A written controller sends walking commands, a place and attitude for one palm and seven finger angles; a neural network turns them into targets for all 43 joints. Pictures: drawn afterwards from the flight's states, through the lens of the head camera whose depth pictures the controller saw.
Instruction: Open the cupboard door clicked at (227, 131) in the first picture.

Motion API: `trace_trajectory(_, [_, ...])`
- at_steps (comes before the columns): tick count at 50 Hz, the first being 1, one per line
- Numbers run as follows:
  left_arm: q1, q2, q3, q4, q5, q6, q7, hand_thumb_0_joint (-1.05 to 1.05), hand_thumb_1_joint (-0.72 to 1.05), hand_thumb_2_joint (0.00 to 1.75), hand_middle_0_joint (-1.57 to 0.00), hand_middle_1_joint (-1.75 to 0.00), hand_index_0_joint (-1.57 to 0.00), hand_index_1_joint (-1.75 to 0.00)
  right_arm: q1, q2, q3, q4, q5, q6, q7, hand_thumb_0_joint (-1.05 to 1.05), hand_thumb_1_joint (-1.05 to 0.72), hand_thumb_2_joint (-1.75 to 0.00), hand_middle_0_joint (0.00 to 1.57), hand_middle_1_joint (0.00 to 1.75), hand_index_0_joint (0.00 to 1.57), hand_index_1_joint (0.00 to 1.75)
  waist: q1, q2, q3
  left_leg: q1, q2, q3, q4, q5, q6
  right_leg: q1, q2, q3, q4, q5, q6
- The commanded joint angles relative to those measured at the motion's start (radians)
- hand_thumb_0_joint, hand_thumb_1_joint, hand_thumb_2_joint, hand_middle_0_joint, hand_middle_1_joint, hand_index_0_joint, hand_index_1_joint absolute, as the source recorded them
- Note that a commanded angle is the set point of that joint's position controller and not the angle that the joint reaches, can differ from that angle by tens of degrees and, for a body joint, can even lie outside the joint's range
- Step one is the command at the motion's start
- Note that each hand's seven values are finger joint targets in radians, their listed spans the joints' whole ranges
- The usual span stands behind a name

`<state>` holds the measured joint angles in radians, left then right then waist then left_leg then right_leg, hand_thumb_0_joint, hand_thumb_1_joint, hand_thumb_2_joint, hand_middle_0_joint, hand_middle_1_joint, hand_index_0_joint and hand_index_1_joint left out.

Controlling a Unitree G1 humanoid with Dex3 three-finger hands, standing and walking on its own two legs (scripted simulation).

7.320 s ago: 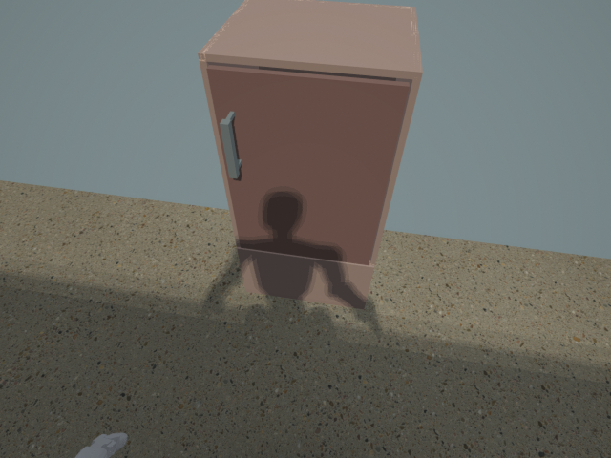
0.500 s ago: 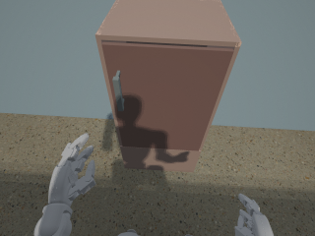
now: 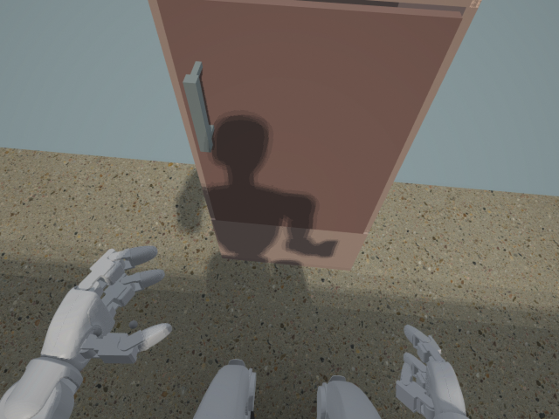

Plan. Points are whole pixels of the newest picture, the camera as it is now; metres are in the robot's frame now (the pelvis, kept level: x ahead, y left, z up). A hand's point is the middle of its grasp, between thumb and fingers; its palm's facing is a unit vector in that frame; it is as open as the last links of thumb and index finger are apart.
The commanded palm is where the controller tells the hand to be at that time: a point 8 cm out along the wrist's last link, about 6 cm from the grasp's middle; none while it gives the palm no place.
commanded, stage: raise the hand with hooked fingers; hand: left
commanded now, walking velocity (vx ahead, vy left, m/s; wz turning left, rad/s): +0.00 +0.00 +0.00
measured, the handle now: (202, 109) +0.59 +0.18 +0.06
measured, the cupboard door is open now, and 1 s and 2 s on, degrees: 0 0 0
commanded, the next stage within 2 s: move the hooked fingers beside the handle in 1.32 s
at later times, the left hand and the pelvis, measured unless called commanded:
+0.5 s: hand (77, 282) +0.26 +0.26 +0.08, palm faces +0.01 -1.00 -0.08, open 13.5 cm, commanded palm +0.24 +0.31 +0.07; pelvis +0.01 +0.01 +0.01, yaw +0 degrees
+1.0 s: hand (71, 259) +0.30 +0.29 +0.06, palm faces -0.07 -1.00 -0.04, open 14.0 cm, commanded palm +0.27 +0.34 +0.07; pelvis +0.01 +0.02 +0.02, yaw -1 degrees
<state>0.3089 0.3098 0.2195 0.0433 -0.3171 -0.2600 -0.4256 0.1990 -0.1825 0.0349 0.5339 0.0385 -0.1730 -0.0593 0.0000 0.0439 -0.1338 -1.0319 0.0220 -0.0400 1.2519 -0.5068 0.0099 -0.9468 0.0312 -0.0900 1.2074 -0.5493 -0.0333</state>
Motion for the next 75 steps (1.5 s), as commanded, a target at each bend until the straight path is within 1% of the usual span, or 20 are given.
trace_trajectory(1, [0.11,0.162,0.259,-0.287,-0.098,-0.107,0.077,0.0,-0.03,0.5,-0.27,-0.9,-0.27,-0.9,-0.044,-0.138,-0.095,-0.166,0.001,-0.068,-0.017,0.0,-0.9,-0.9,0.2,0.3,0.2,0.3,0.068,-0.023,-0.373,0.245,-0.02,-0.004,-0.195,0.36,0.014,0.333,-0.014,0.088,-0.216,0.399,0.02])
trace_trajectory(3, [0.071,0.114,0.191,-0.269,-0.066,-0.176,0.11,0.0,-0.08,0.48,-0.27,-0.93,-0.27,-0.93,-0.031,-0.143,-0.098,-0.131,-0.007,-0.075,-0.007,0.0,-0.9,-0.9,0.2,0.3,0.2,0.3,0.025,0.002,-0.279,0.259,-0.015,-0.006,-0.197,0.338,0.011,0.217,-0.003,0.057,-0.204,0.345,0.017])
trace_trajectory(6, [-0.005,0.098,0.125,-0.119,-0.024,-0.226,0.08,0.0,-0.15,0.45,-0.27,-0.98,-0.27,-0.98,0.0,-0.176,-0.1,-0.098,-0.012,-0.077,0.001,0.0,-0.9,-0.9,0.2,0.3,0.2,0.3,-0.04,-0.017,-0.163,0.194,-0.014,-0.011,-0.168,0.24,0.014,0.091,0.001,0.057,-0.205,0.215,0.015])
trace_trajectory(9, [-0.064,0.116,0.093,-0.038,-0.036,-0.218,-0.01,0.0,-0.22,0.42,-0.28,-1.02,-0.28,-1.02,0.02,-0.215,-0.1,-0.113,0.002,-0.088,-0.007,0.0,-0.9,-0.9,0.2,0.3,0.2,0.3,-0.055,-0.028,-0.143,0.167,-0.018,-0.013,-0.17,0.17,0.023,0.074,-0.002,0.086,-0.239,0.112,0.01])
trace_trajectory(12, [-0.097,0.228,0.188,-0.08,-0.069,-0.194,-0.064,0.0,-0.29,0.39,-0.29,-1.07,-0.29,-1.07,0.03,-0.233,-0.101,-0.14,0.012,-0.098,-0.02,0.0,-0.9,-0.9,0.2,0.3,0.2,0.3,-0.02,-0.007,-0.265,0.213,-0.021,-0.004,-0.195,0.189,0.03,0.169,-0.011,0.11,-0.267,0.112,0.011])
trace_trajectory(15, [-0.12,0.298,0.274,-0.189,-0.096,-0.205,-0.05,0.0,-0.36,0.36,-0.29,-1.11,-0.29,-1.11,0.033,-0.221,-0.097,-0.151,0.007,-0.103,-0.021,0.0,-0.9,-0.9,0.2,0.3,0.2,0.3,0.024,0.061,-0.384,0.308,-0.017,-0.005,-0.217,0.308,0.027,0.236,-0.001,0.082,-0.226,0.249,0.002])
trace_trajectory(18, [-0.104,0.253,0.277,-0.18,-0.107,-0.224,0.0,0.0,-0.43,0.33,-0.29,-1.15,-0.29,-1.15,0.021,-0.205,-0.096,-0.135,0.006,-0.101,-0.013,0.0,-0.9,-0.9,0.2,0.3,0.2,0.3,0.024,0.097,-0.327,0.35,-0.015,-0.009,-0.24,0.325,0.016,0.195,0.007,0.05,-0.224,0.261,0.001])
trace_trajectory(20, [-0.127,0.225,0.254,-0.1,-0.096,-0.206,0.015,0.0,-0.48,0.31,-0.3,-1.18,-0.3,-1.18,0.022,-0.211,-0.091,-0.127,0.001,-0.088,-0.005,0.0,-0.9,-0.9,0.2,0.3,0.2,0.3,0.003,0.089,-0.252,0.321,-0.012,-0.019,-0.249,0.28,0.01,0.146,0.013,0.032,-0.224,0.217,0.0])
trace_trajectory(24, [-0.184,0.207,0.195,0.075,-0.063,-0.132,-0.025,0.0,-0.5,0.3,-0.3,-1.2,-0.3,-1.2,0.046,-0.24,-0.087,-0.14,0.011,-0.067,-0.007,0.0,-0.9,-0.9,0.2,0.3,0.2,0.3,-0.033,0.031,-0.148,0.266,-0.013,-0.025,-0.276,0.148,0.014,0.098,0.014,0.034,-0.263,0.118,0.004])
trace_trajectory(28, [-0.292,0.283,0.223,0.058,-0.062,-0.101,-0.084,0.0,-0.5,0.3,-0.3,-1.2,-0.3,-1.2,0.057,-0.255,-0.081,-0.165,0.013,-0.066,-0.014,0.0,-0.9,-0.9,0.2,0.3,0.2,0.3,-0.03,0.036,-0.228,0.305,-0.015,-0.024,-0.284,0.183,0.022,0.146,0.009,0.042,-0.276,0.152,0.004])
trace_trajectory(34, [-0.426,0.376,0.325,0.018,-0.096,-0.199,-0.079,0.0,-0.5,0.3,-0.3,-1.2,-0.3,-1.2,0.052,-0.246,-0.071,-0.143,-0.002,-0.084,-0.021,0.0,-0.9,-0.9,0.2,0.3,0.2,0.3,-0.005,0.086,-0.29,0.366,-0.011,-0.041,-0.276,0.231,0.01,0.133,0.019,0.038,-0.243,0.163,-0.011])
trace_trajectory(38, [-0.412,0.351,0.303,0.161,-0.087,-0.166,-0.101,0.0,-0.5,0.3,-0.3,-1.2,-0.3,-1.2,0.061,-0.255,-0.07,-0.129,0.006,-0.071,-0.017,0.0,-0.9,-0.9,0.2,0.3,0.2,0.3,-0.013,0.083,-0.245,0.34,-0.01,-0.039,-0.299,0.182,0.007,0.116,0.012,0.032,-0.256,0.136,-0.004])
trace_trajectory(43, [-0.417,0.344,0.273,0.223,-0.088,-0.073,-0.162,0.0,-0.5,0.3,-0.3,-1.2,-0.3,-1.2,0.077,-0.268,-0.074,-0.153,0.017,-0.057,-0.018,0.0,-0.9,-0.9,0.2,0.3,0.2,0.3,-0.012,0.051,-0.261,0.343,-0.016,-0.029,-0.309,0.215,0.018,0.156,0.008,0.035,-0.281,0.176,-0.001])
trace_trajectory(48, [-0.424,0.384,0.316,0.101,-0.098,-0.139,-0.132,0.0,-0.5,0.3,-0.3,-1.2,-0.3,-1.2,0.083,-0.26,-0.083,-0.155,0.006,-0.071,-0.006,0.0,-0.9,-0.9,0.2,0.3,0.2,0.3,-0.003,0.075,-0.324,0.405,-0.008,-0.036,-0.293,0.307,0.012,0.145,0.015,0.031,-0.257,0.223,-0.004])
trace_trajectory(52, [-0.426,0.378,0.332,0.125,-0.092,-0.176,-0.094,0.0,-0.5,0.3,-0.3,-1.2,-0.3,-1.2,0.083,-0.259,-0.081,-0.143,-0.001,-0.067,0.001,0.0,-0.9,-0.9,0.2,0.3,0.2,0.3,-0.007,0.094,-0.279,0.393,-0.005,-0.05,-0.306,0.268,-0.001,0.107,0.015,0.021,-0.242,0.184,-0.005])
trace_trajectory(60, [-0.413,0.362,0.295,0.161,-0.085,-0.12,-0.134,0.0,-0.5,0.3,-0.3,-1.2,-0.3,-1.2,0.087,-0.267,-0.08,-0.157,0.009,-0.05,-0.005,0.0,-0.9,-0.9,0.2,0.3,0.2,0.3,-0.016,0.07,-0.296,0.377,-0.009,-0.035,-0.3,0.269,0.012,0.143,0.014,0.032,-0.263,0.207,-0.001])
trace_trajectory(65, [-0.443,0.384,0.322,0.108,-0.095,-0.152,-0.122,0.0,-0.5,0.3,-0.3,-1.2,-0.3,-1.2,0.085,-0.258,-0.078,-0.147,0.004,-0.057,-0.006,0.0,-0.9,-0.9,0.2,0.3,0.2,0.3,-0.014,0.095,-0.323,0.414,-0.007,-0.037,-0.281,0.333,0.007,0.138,0.017,0.031,-0.249,0.247,-0.004])
trace_trajectory(68, [-0.437,0.359,0.31,0.147,-0.097,-0.157,-0.118,0.0,-0.5,0.3,-0.3,-1.2,-0.3,-1.2,0.079,-0.257,-0.077,-0.143,0.005,-0.054,-0.006,0.0,-0.9,-0.9,0.2,0.3,0.2,0.3,-0.023,0.058,-0.276,0.376,-0.007,-0.038,-0.284,0.272,0.008,0.118,0.017,0.028,-0.253,0.208,0.0])
trace_trajectory(71, [-0.438,0.363,0.307,0.165,-0.091,-0.143,-0.128,0.0,-0.5,0.3,-0.3,-1.2,-0.3,-1.2,0.076,-0.259,-0.077,-0.148,0.006,-0.051,-0.007,0.0,-0.9,-0.9,0.2,0.3,0.2,0.3,-0.016,0.076,-0.284,0.372,-0.011,-0.032,-0.284,0.275,0.009,0.131,0.013,0.033,-0.254,0.215,-0.001])
trace_trajectory(75, [-0.556,0.382,0.299,0.228,-0.08,-0.123,-0.139,0.0,-0.5,0.3,-0.3,-1.2,-0.3,-1.2,0.086,-0.265,-0.071,-0.128,0.006,-0.042,-0.017,0.0,-0.9,-0.9,0.2,0.3,0.2,0.3,-0.04,0.054,-0.264,0.323,-0.01,-0.026,-0.259,0.236,0.016,0.117,0.013,0.045,-0.253,0.196,0.0])
